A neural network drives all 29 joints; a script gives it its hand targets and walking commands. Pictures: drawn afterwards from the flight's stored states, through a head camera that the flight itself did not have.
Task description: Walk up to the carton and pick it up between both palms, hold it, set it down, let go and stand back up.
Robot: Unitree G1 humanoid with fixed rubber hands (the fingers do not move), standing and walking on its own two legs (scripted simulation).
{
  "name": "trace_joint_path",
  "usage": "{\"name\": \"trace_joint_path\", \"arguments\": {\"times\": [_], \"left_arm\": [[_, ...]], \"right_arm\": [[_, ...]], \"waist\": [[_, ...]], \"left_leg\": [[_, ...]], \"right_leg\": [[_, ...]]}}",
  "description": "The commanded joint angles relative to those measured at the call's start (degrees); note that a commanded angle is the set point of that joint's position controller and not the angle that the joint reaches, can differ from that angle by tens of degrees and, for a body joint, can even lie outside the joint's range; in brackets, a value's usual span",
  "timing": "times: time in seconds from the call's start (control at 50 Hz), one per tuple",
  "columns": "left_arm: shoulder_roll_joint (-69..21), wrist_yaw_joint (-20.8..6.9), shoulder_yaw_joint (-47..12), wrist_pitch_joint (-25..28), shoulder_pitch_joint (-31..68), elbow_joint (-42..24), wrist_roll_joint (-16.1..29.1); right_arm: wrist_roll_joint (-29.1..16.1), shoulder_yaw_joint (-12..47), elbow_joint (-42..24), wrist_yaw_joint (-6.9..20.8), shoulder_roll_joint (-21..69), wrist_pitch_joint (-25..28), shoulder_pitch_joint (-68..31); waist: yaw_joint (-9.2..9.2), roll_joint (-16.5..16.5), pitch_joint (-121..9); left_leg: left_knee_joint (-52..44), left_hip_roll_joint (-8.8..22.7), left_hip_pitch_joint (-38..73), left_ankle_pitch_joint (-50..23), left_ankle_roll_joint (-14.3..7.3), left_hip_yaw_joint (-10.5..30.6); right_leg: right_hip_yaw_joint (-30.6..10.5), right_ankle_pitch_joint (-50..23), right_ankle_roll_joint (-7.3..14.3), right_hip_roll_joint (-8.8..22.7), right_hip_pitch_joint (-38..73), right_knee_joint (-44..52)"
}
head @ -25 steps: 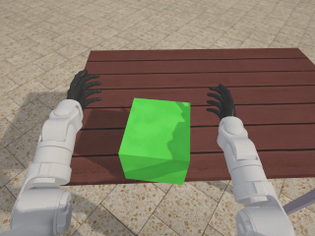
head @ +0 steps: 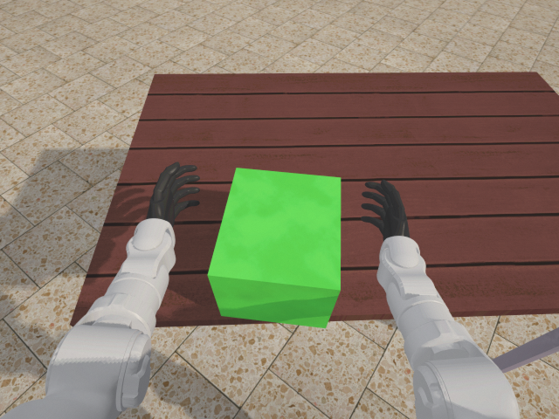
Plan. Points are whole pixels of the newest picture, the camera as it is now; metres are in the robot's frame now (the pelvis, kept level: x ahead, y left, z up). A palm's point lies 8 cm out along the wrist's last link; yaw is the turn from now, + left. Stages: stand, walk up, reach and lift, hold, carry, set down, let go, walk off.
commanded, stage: reach and lift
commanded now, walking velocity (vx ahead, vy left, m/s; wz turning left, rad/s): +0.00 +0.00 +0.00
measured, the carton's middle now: (280, 247) +0.38 -0.01 +0.00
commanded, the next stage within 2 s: none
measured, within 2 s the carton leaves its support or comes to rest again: leaves its support in 2.00 s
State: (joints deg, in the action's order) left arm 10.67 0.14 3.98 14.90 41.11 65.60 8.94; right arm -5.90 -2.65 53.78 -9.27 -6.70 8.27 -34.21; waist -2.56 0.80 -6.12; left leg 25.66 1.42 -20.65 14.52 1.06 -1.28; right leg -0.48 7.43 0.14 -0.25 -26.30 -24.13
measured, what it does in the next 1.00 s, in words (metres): stands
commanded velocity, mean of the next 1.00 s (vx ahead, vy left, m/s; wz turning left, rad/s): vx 0.00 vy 0.00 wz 0.00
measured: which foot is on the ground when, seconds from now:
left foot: down 0.00-1.00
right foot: down 0.00-1.00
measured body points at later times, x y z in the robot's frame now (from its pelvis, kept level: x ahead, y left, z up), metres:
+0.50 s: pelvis +0.00 +0.00 +0.00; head +0.06 +0.00 +0.44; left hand +0.42 +0.13 +0.03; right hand +0.39 -0.16 +0.02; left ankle -0.03 +0.13 -0.74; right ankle +0.04 -0.12 -0.74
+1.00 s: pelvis -0.01 +0.01 +0.00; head +0.04 +0.00 +0.45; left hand +0.40 +0.12 +0.03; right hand +0.36 -0.15 +0.03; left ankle -0.03 +0.13 -0.74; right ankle +0.04 -0.12 -0.74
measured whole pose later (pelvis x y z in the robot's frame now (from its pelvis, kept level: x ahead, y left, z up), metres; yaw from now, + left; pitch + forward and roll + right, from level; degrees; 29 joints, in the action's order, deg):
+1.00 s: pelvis -0.01 +0.01 +0.00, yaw +0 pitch +7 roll +0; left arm -1.4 2.8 22.2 22.3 40.6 68.3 -12.9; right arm 12.3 -21.2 57.6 -10.6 6.6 20.3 -34.3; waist -3.4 0.8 -2.5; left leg 27.6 1.4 -19.9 15.2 0.8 -1.2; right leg -0.5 6.9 0.0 -0.2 -24.5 -24.0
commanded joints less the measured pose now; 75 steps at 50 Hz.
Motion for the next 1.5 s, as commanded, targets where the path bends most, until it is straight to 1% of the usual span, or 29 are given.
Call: {"name": "trace_joint_path", "arguments": {"times": [0.0,0.02,0.08,0.1,0.2,0.32,0.38,0.42,0.5,0.52,0.56,0.58,0.66,0.68,0.74,0.76,0.8,0.84,0.9,0.92,0.96,0.98,1.04,1.12,1.14,1.18,1.28,1.44,1.48], "left_arm": [[4.6,0.9,0.5,5.4,23.1,-2.3,-2.0],[4.7,1.1,1.4,6.1,23.9,-2.9,-2.7],[3.2,1.5,0.4,7.2,24.2,-2.3,-2.9],[3.1,1.7,0.1,7.7,25.2,-3.2,-2.8],[1.7,1.8,1.0,8.4,23.1,-2.4,-4.1],[-1.9,2.1,1.5,9.2,23.2,-5.1,-6.4],[-4.0,1.8,3.4,9.0,22.3,-3.5,-9.2],[-4.3,1.9,5.6,8.5,22.0,-2.9,-11.3],[-5.3,3.2,8.6,7.6,24.4,-4.9,-14.9],[-6.9,3.4,8.2,7.5,24.3,-5.8,-15.4],[-8.2,3.9,9.3,7.6,25.1,-6.3,-16.6],[-9.4,3.9,9.4,7.2,24.7,-6.6,-17.4],[-17.8,1.4,10.4,7.7,24.3,-6.5,-21.6],[-21.6,0.3,10.0,7.6,24.5,-6.4,-22.9],[-36.5,-3.9,9.0,7.7,26.4,-2.8,-28.3],[-40.6,-4.8,7.2,8.1,25.9,-2.8,-28.7],[-42.1,-4.9,6.0,8.6,26.3,-1.9,-29.1],[-42.7,-4.8,5.5,9.2,25.5,-1.2,-29.0],[-42.8,-5.0,5.8,9.4,26.0,-0.7,-28.9],[-42.0,-5.1,5.8,9.3,26.3,1.1,-28.7],[-41.7,-5.1,6.2,9.3,26.9,0.1,-29.0],[-42.4,-4.9,5.7,9.2,28.3,0.2,-28.6],[-42.0,-4.8,6.1,8.9,28.2,1.4,-28.5],[-42.5,-4.6,6.1,9.2,29.6,0.2,-28.3],[-43.2,-4.4,5.5,9.2,30.3,0.7,-27.7],[-42.3,-4.4,5.8,9.2,30.1,0.9,-28.0],[-43.6,-4.1,4.4,9.5,29.9,0.8,-27.6],[-45.2,-3.7,3.6,9.8,30.2,1.2,-27.4],[-44.9,-3.8,4.3,9.9,30.5,1.5,-27.4]], "right_arm": [[-3.2,1.8,-3.8,0.6,-0.2,6.7,-22.7],[-2.9,1.4,-3.4,0.6,-0.1,7.6,-23.6],[-2.3,0.6,-2.8,0.6,-0.2,9.3,-23.9],[-2.5,-0.1,-1.6,0.6,-0.7,9.6,-24.2],[-1.7,-0.2,-1.6,0.6,-0.4,11.2,-23.5],[0.2,-1.2,-0.7,0.3,3.1,12.5,-23.0],[2.3,-1.4,-0.4,0.3,6.5,12.8,-22.8],[4.8,-3.0,-0.6,-0.4,7.4,13.2,-22.6],[8.9,-6.7,-0.4,-1.1,8.5,13.7,-24.0],[10.1,-7.8,-0.6,-1.1,9.2,13.8,-24.1],[12.2,-7.9,-1.4,-1.1,11.5,13.9,-24.4],[13.1,-8.5,-1.2,-1.2,12.3,14.0,-23.9],[18.2,-8.5,-1.4,0.9,20.9,14.6,-24.5],[20.4,-8.8,-0.9,1.5,24.7,14.9,-24.0],[28.5,-7.3,-1.8,5.9,42.2,15.1,-26.0],[29.7,-6.1,-2.1,7.2,46.5,15.1,-25.0],[31.4,-6.9,-0.7,8.3,46.9,15.3,-24.2],[31.6,-5.4,-1.0,8.9,47.6,15.6,-23.8],[32.5,-6.2,-1.3,9.1,47.6,15.4,-24.5],[32.8,-6.9,-0.8,9.2,47.4,15.3,-24.8],[32.9,-6.7,-0.4,9.2,47.5,14.9,-24.7],[33.2,-7.9,-0.2,9.3,46.9,14.8,-25.6],[32.9,-7.6,-1.3,9.5,46.9,14.4,-26.7],[33.1,-7.2,-0.9,9.3,47.7,14.2,-26.1],[33.2,-7.8,-1.2,9.2,47.5,14.2,-27.4],[32.6,-6.8,-1.5,9.3,47.9,14.0,-27.4],[32.1,-6.2,0.1,9.1,48.9,14.0,-26.6],[32.0,-5.3,0.5,8.9,50.0,14.2,-27.3],[32.0,-5.4,0.0,8.9,49.6,14.2,-28.1]], "waist": [[-1.07,0.1,-31.7],[-0.48,0.8,-33.5],[-1.35,1.1,-35.0],[-1.79,2.4,-35.6],[-1.25,1.8,-36.7],[-1.98,2.5,-37.9],[-1.35,1.9,-35.2],[-1.86,-0.1,-33.8],[-1.77,0.2,-32.8],[-2.48,0.1,-31.9],[-1.48,-0.5,-32.8],[-2.06,-0.2,-32.4],[-1.72,-0.5,-29.7],[-2.41,-0.6,-29.3],[-1.18,-1.9,-26.9],[-0.8,-1.0,-27.7],[-0.94,-0.6,-28.4],[-0.1,-0.9,-28.3],[-0.01,-1.9,-26.5],[-0.75,-1.7,-25.1],[0.05,-1.7,-24.0],[-0.95,-1.3,-23.4],[-0.42,-2.0,-22.9],[-0.56,-2.0,-24.0],[-1.37,-1.8,-24.6],[-0.29,-1.3,-24.6],[-1.54,-0.5,-25.8],[-1.86,-0.8,-25.8],[-1.29,-0.9,-26.6]], "left_leg": [[1.3,-2.7,-5.3,-15.9,1.2,0.1],[1.8,-2.9,-5.8,-16.7,1.4,0.0],[2.7,-2.6,-4.4,-17.3,2.0,0.3],[2.7,-2.7,-4.3,-17.4,2.5,0.4],[3.1,-2.6,-4.0,-19.4,2.7,0.1],[3.6,-2.5,-2.5,-22.2,3.2,0.3],[3.1,-2.7,-3.5,-21.4,2.7,-0.4],[2.5,-2.8,-4.9,-19.3,2.2,-0.6],[1.7,-2.5,-4.4,-16.1,2.0,-1.3],[1.6,-2.2,-3.2,-16.1,2.1,-1.0],[2.0,-2.1,-3.1,-16.1,2.0,-1.6],[2.0,-2.2,-2.6,-16.6,2.1,-1.6],[0.3,-2.4,-2.2,-16.6,1.6,-2.1],[-0.3,-2.5,-1.6,-15.9,1.5,-2.2],[-2.6,-2.7,-1.9,-13.3,0.6,-2.9],[-3.3,-2.7,-1.6,-13.7,0.8,-3.2],[-4.0,-2.3,-1.0,-14.3,1.5,-2.7],[-3.8,-2.2,-0.8,-15.5,1.7,-2.9],[-5.0,-2.3,-2.5,-11.3,1.4,-3.2],[-5.2,-2.4,-3.2,-9.7,1.2,-3.1],[-5.7,-2.2,-4.4,-7.1,1.1,-3.4],[-6.0,-2.1,-3.7,-5.8,1.3,-2.9],[-6.1,-2.2,-5.0,-3.1,0.7,-3.4],[-6.6,-2.3,-5.4,-2.4,0.6,-3.1],[-6.3,-2.1,-5.1,-2.9,0.7,-2.8],[-6.0,-2.3,-5.4,-3.1,0.6,-3.1],[-5.7,-2.1,-4.8,-5.0,0.9,-2.6],[-5.6,-1.9,-5.0,-5.1,0.6,-1.9],[-5.6,-1.9,-5.5,-4.5,0.4,-2.3]], "right_leg": [[-0.5,-19.5,-0.8,-0.1,25.9,-3.4],[-0.7,-20.4,-0.8,0.0,25.8,-3.7],[0.0,-20.6,-0.6,-0.5,23.9,-3.9],[0.1,-20.2,-0.3,-0.5,23.3,-3.9],[0.1,-21.8,-0.2,-1.1,23.0,-3.7],[0.4,-24.3,-0.3,-1.3,23.0,-3.3],[0.1,-24.0,-0.6,-1.1,23.7,-2.3],[-0.1,-23.9,-0.9,-1.0,26.1,-2.0],[0.3,-19.5,-1.0,-1.1,24.7,-0.8],[0.8,-18.9,-0.8,-1.2,23.9,-0.8],[0.8,-18.7,-0.7,-1.2,23.4,-0.7],[1.1,-19.3,-0.7,-1.4,24.1,-0.7],[1.4,-20.8,-0.8,-0.5,27.3,0.0],[1.7,-20.5,-0.6,-0.6,28.0,0.4],[2.4,-19.8,-0.4,-0.2,31.6,1.2],[2.6,-20.8,-0.2,-0.1,32.9,1.3],[3.2,-21.7,0.0,-0.5,32.8,1.6],[3.3,-22.8,0.0,-0.7,32.6,1.5],[3.0,-19.8,-0.1,-0.4,33.0,2.0],[2.8,-19.3,-0.2,-0.2,32.5,2.1],[2.9,-16.4,-0.1,0.0,32.4,2.0],[3.5,-14.1,0.0,-0.3,30.6,2.3],[3.0,-11.6,-0.2,0.1,30.6,2.5],[2.9,-11.7,-0.1,0.3,31.1,2.3],[3.1,-12.0,-0.1,0.0,29.9,2.2],[2.9,-12.1,0.0,0.1,30.1,2.2],[3.3,-14.0,-0.2,0.0,29.8,1.9],[3.6,-13.5,-0.2,-0.2,28.9,1.7],[3.4,-12.3,-0.2,0.2,29.0,1.8]]}}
